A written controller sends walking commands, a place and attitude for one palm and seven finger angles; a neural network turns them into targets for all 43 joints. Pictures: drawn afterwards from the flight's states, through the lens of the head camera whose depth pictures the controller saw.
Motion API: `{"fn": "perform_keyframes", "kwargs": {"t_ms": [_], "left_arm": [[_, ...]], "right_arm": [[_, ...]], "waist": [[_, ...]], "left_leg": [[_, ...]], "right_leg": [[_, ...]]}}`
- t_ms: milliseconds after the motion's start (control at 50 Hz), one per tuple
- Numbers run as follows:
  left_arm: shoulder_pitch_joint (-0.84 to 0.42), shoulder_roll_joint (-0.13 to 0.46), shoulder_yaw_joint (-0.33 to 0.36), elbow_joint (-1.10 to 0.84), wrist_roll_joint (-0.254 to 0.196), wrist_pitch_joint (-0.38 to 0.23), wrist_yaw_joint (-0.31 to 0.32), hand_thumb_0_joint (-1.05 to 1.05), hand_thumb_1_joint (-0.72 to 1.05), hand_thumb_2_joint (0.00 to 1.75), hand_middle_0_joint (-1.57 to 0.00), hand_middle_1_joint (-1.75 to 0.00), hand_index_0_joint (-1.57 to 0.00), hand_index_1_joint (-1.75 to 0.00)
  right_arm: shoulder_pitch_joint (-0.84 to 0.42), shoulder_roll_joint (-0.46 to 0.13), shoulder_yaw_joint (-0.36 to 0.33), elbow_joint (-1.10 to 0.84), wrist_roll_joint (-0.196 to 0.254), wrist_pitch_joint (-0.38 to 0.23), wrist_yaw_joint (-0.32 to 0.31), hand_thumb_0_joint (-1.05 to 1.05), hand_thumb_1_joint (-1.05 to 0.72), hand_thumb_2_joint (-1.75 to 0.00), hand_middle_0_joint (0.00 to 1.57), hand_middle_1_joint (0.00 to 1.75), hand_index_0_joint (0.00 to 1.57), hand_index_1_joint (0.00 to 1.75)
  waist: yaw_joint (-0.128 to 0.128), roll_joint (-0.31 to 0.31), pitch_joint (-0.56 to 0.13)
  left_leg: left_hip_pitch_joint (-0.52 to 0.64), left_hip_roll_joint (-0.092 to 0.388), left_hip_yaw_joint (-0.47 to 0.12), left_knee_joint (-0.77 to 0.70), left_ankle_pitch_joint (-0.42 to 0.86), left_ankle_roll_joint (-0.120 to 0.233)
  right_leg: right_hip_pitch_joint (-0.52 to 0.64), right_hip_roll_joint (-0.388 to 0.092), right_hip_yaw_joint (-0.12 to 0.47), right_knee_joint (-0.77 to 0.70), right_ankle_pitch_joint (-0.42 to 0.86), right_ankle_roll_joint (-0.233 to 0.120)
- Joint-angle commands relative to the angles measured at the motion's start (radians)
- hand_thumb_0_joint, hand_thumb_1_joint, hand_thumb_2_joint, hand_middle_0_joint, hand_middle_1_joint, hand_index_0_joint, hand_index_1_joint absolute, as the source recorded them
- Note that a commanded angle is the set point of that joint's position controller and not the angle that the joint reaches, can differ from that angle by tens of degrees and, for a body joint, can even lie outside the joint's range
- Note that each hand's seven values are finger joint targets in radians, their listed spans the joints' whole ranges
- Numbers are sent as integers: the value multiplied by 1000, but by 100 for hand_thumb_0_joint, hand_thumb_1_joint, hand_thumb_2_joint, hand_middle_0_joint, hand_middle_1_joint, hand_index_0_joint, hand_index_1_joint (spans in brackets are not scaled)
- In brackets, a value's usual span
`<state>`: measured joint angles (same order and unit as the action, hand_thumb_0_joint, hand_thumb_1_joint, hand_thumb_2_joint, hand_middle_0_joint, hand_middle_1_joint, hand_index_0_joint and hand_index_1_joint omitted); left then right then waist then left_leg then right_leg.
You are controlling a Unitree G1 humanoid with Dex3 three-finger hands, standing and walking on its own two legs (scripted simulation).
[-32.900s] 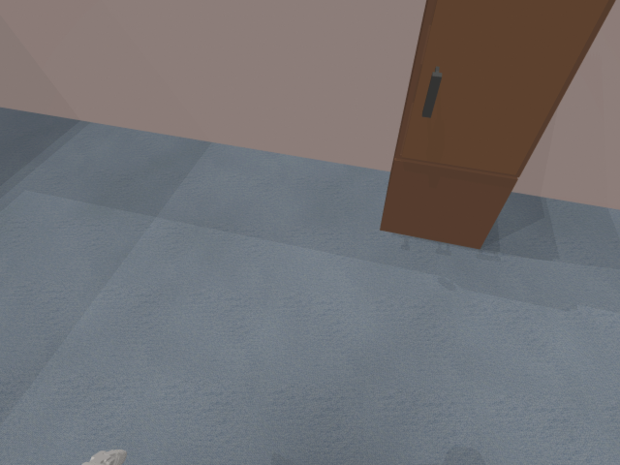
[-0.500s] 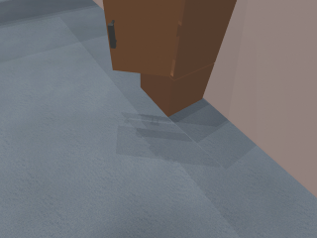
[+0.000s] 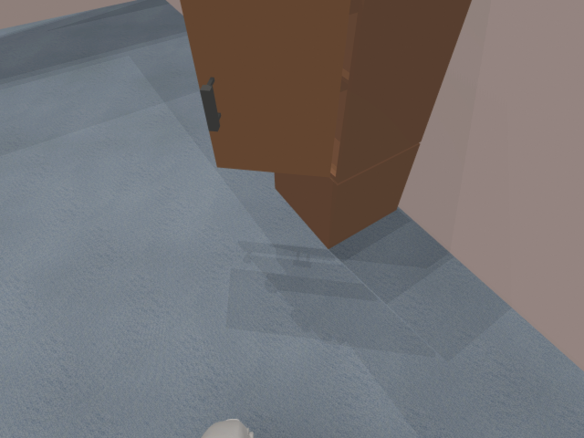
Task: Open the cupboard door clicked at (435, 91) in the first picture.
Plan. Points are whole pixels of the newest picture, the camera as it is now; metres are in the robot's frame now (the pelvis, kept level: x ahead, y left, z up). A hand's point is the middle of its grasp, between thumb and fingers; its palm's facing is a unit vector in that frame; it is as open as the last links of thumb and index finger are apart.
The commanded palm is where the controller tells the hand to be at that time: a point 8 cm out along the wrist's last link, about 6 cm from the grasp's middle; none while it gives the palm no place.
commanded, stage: take the last steps up to it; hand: left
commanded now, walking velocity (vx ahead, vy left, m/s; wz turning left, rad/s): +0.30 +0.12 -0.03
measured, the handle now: (212, 104) +0.92 +0.27 -0.09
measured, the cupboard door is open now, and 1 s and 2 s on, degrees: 49 49 49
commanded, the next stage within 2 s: come to a stop and stand still in 0.58 s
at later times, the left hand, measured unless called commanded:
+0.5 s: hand (165, 345) +0.29 +0.25 -0.17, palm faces -0.03 -0.98 -0.18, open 7.4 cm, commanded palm none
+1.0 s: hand (161, 311) +0.36 +0.29 -0.19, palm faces -0.01 -0.98 -0.21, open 7.3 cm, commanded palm none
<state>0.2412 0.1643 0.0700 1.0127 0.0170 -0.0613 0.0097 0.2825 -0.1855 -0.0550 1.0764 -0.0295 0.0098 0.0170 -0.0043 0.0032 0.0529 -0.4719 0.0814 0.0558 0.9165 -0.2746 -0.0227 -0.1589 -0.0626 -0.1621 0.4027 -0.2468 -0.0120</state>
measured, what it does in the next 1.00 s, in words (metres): walks ahead: left foot, then right foot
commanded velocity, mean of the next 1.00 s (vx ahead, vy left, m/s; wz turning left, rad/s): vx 0.06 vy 0.02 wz -0.03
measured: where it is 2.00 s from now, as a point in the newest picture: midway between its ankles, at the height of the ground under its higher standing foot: (280, 410)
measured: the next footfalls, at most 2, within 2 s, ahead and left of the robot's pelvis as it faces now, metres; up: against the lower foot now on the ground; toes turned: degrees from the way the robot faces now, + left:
left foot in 0.18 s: +0.20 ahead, +0.17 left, +0.00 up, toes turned +6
right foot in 0.58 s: +0.32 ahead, -0.04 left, +0.00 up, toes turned -10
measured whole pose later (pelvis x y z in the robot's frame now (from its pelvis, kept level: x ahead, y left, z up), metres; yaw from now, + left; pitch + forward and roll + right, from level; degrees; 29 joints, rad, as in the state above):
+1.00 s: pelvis +0.33 +0.10 -0.01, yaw -5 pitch +0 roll -1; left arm 0.22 0.21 0.05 1.05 0.00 0.06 0.03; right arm 0.14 -0.16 -0.02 1.01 -0.02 0.02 -0.04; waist 0.02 -0.03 0.08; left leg -0.33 0.04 0.09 0.56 -0.23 0.03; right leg -0.29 -0.02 -0.04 0.82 -0.55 0.02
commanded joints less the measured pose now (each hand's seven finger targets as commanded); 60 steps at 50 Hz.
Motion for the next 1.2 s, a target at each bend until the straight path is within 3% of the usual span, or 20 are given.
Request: {"fn": "perform_keyframes", "kwargs": {"t_ms": [0, 80, 120, 160, 180, 300, 440, 500, 520, 560, 580, 680, 760, 800, 840, 940, 1100, 1140, 1160, 1180], "left_arm": [[106, 152, 19, 14, 9, -22, -7, 0, 90, 90, -20, -30, -20, -30], [100, 178, 23, 38, 10, -8, -8, 0, 90, 90, -20, -30, -20, -30], [77, 168, 24, 32, 7, 3, -9, 0, 90, 90, -20, -30, -20, -30], [87, 77, 3, -17, -3, 7, -17, 0, 90, 90, -20, -30, -20, -30], [16, 83, -6, -50, 2, 5, -11, 0, 90, 90, -20, -30, -20, -30], [42, 53, -9, -12, 7, 34, -27, 0, 90, 90, -20, -30, -20, -30], [-56, 47, -14, -58, 11, 36, -30, 0, 90, 90, -20, -30, -20, -30], [3, 75, -4, -43, 13, 30, -26, 0, 90, 90, -20, -30, -20, -30], [76, 117, 8, -23, 13, 24, -22, 0, 90, 90, -20, -30, -20, -30], [234, 262, 33, 12, 4, 15, -10, 0, 90, 90, -20, -30, -20, -30], [209, 219, 32, 11, 1, 10, 5, 0, 90, 90, -20, -30, -20, -30], [40, 124, 1, -23, 2, -7, 7, 0, 90, 90, -20, -30, -20, -30], [-2, 139, -6, -6, -4, 13, 19, 0, 90, 90, -20, -30, -20, -30], [-8, 145, -11, -1, -9, 30, 25, 0, 90, 90, -20, -30, -20, -30], [50, 105, -15, -11, -10, 58, 36, 0, 90, 90, -20, -30, -20, -30], [29, 121, -5, -28, -13, 103, 26, 0, 90, 90, -20, -30, -20, -30], [56, 99, 2, -69, -6, 107, 11, 0, 90, 90, -20, -30, -20, -30], [116, 113, 3, -54, 1, 99, 11, 0, 90, 90, -20, -30, -20, -30], [106, 159, 7, -63, 10, 92, 15, 0, 90, 90, -20, -30, -20, -30], [142, 266, -22, -122, 29, 70, 17, 0, 90, 90, -20, -30, -20, -30]], "right_arm": [[-59, 6, 2, -91, 5, -34, 22, 0, -90, -90, 20, 30, 20, 30], [-97, -30, -2, -118, 8, -48, 25, 0, -90, -90, 20, 30, 20, 30], [27, -87, -11, -81, 3, -60, 14, 0, -90, -90, 20, 30, 20, 30], [273, -272, -53, -32, -14, -65, -19, 0, -90, -90, 20, 30, 20, 30], [284, -267, -46, -28, -13, -57, -27, 0, -90, -90, 20, 30, 20, 30], [32, -128, 0, -80, -1, -86, -41, 0, -90, -90, 20, 30, 20, 30], [57, -125, -3, -40, -2, -75, -33, 0, -90, -90, 20, 30, 20, 30], [44, -114, 3, -26, 3, -67, -33, 0, -90, -90, 20, 30, 20, 30], [42, -97, 8, -25, 10, -68, -32, 0, -90, -90, 20, 30, 20, 30], [44, -71, 7, -65, 16, -63, -21, 0, -90, -90, 20, 30, 20, 30], [0, -91, 0, -70, 13, -53, -26, 0, -90, -90, 20, 30, 20, 30], [10, -10, 14, -35, 18, -37, -18, 0, -90, -90, 20, 30, 20, 30], [47, 11, 28, -13, 20, -18, -28, 0, -90, -90, 20, 30, 20, 30], [61, -37, 17, -11, 20, -16, -33, 0, -90, -90, 20, 30, 20, 30], [50, -142, -5, -38, 13, -13, -43, 0, -90, -90, 20, 30, 20, 30], [1, -192, -19, -75, 3, 3, -79, 0, -90, -90, 20, 30, 20, 30], [-99, -208, -38, -129, 1, 12, -71, 0, -90, -90, 20, 30, 20, 30], [-117, -199, -39, -134, 12, 19, -61, 0, -90, -90, 20, 30, 20, 30], [-109, -159, -36, -142, 20, 24, -53, 0, -90, -90, 20, 30, 20, 30], [-131, -183, -16, -249, 8, -6, -50, 0, -90, -90, 20, 30, 20, 30]], "waist": [[41, -119, -3], [32, -173, 10], [-40, -73, -21], [-123, 304, -175], [-129, 222, -144], [12, 102, -45], [6, 68, -1], [49, 42, 4], [82, -20, -27], [124, -273, -83], [118, -259, -58], [17, -129, -61], [-3, -123, -94], [-12, -81, -100], [4, 84, -110], [-21, 204, -109], [3, 154, -171], [32, 98, -160], [25, -32, -117], [33, -116, -40]], "left_leg": [[-6, -9, 42, -212, 65, -15], [109, -34, 66, -349, 70, 3], [358, -60, 88, -455, 76, 16], [655, 292, -389, -597, 58, 175], [591, 347, -450, -627, 34, 237], [312, 227, -139, -717, 145, 194], [299, 188, -59, -696, 184, 197], [245, 126, -10, -560, 182, 137], [170, 68, 30, -427, 147, 100], [-107, -91, 104, 17, -358, 18], [-137, -43, -9, 138, -343, 19], [18, -2, -7, -57, -126, -19], [187, -62, 30, -332, 65, -35], [302, -30, 3, -457, 313, -20], [326, 165, -158, -463, 698, 85], [337, 290, -261, -514, 933, 244], [296, 240, -194, -514, 574, 194], [201, 167, -148, -470, 310, 135], [129, 81, -105, -401, 91, 77], [157, 7, -68, -394, 31, 23]], "right_leg": [[22, -242, 151, -203, 182, -115], [6, -241, 141, -142, 120, -88], [-104, -180, 81, 31, 116, -54], [-407, 27, -24, 591, -352, 17], [-476, 14, 82, 778, -380, -12], [-398, -77, 129, 687, -113, 3], [-223, -20, 58, 297, -23, 3], [-37, 13, 38, 137, 59, -9], [112, -23, 108, 78, 88, -31], [302, -393, 588, -144, 109, -232], [238, -394, 610, -170, 120, -253], [57, -236, 220, -126, 527, -168], [27, -160, 136, -15, 667, -116], [-36, -131, 126, 66, 523, -59], [-95, -36, 81, 128, 79, 14], [-223, 35, 176, 572, -382, 25], [-108, 48, 144, 310, -208, 16], [29, 51, 118, 80, 0, 13], [31, -32, 250, -63, 37, -17], [-11, -65, 212, -42, 181, 0]]}}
